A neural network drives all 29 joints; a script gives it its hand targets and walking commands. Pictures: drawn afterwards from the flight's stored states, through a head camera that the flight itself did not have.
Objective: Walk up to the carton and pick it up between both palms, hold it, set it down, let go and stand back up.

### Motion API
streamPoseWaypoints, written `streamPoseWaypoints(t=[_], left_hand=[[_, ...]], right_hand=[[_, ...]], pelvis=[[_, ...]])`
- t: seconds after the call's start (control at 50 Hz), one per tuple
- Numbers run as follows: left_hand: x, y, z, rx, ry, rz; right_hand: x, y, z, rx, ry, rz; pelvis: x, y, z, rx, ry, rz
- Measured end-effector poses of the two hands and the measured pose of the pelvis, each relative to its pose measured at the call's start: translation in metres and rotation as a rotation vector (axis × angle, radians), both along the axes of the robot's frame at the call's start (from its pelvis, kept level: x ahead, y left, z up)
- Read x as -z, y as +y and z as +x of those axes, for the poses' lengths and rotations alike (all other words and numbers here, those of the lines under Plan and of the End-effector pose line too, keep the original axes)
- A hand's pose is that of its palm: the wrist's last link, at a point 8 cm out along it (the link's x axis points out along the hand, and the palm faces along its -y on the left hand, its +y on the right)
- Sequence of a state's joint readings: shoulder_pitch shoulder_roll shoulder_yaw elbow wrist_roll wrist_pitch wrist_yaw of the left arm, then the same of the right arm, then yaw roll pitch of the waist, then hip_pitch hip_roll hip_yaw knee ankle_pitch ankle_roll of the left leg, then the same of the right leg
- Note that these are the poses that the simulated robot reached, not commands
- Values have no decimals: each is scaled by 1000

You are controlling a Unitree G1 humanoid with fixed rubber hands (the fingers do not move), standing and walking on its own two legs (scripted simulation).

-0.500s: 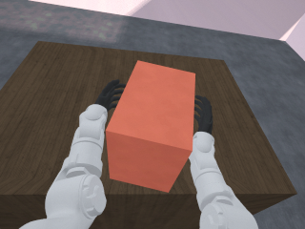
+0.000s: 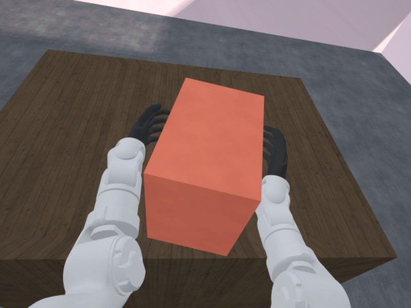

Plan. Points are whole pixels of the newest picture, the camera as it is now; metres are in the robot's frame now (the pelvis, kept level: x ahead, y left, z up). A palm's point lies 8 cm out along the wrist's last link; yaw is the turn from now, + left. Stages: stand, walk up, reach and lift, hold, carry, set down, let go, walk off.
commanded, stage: reach and lift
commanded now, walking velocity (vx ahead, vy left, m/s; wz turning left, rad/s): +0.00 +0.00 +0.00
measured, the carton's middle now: (206, 166) +0.41 -0.03 +0.04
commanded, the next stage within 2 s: none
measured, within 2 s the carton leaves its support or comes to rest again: leaves its support in 0.60 s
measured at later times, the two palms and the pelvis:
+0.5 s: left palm (138, 143) +0.41 +0.11 +0.10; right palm (276, 172) +0.36 -0.16 +0.09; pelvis +0.00 -0.01 +0.00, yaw +0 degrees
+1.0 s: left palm (138, 131) +0.39 +0.11 +0.16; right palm (291, 155) +0.35 -0.16 +0.15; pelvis -0.01 -0.01 +0.00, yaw +0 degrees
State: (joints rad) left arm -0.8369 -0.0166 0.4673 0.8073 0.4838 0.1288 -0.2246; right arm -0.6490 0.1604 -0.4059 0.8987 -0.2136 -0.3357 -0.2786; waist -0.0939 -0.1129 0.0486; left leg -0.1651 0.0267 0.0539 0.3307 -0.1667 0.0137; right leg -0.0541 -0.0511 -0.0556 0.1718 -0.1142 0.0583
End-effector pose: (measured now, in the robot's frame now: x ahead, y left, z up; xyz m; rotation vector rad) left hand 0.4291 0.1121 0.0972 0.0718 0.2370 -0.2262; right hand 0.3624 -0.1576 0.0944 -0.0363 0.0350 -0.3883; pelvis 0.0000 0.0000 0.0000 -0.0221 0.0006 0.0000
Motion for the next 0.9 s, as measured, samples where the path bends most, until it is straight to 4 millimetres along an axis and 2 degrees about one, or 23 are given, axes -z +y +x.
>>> streamPoseWaypoints(t=[0.32,0.6,0.7,0.9], left_hand=[[-3,3,-7,-34,-27,38],[-12,-4,-23,-53,-28,51],[-23,-7,-28,-61,-41,50],[-50,-3,-38,-113,-68,35]], right_hand=[[-1,2,1,-32,-2,-19],[-3,-5,-13,-41,2,14],[-13,-8,-18,-44,-12,33],[-46,-5,-15,-94,-32,39]], pelvis=[[-1,-5,-1,-4,22,-1],[-1,-9,-5,-5,-16,0],[-1,-9,-8,2,-39,2],[0,-9,-14,3,-97,6]])
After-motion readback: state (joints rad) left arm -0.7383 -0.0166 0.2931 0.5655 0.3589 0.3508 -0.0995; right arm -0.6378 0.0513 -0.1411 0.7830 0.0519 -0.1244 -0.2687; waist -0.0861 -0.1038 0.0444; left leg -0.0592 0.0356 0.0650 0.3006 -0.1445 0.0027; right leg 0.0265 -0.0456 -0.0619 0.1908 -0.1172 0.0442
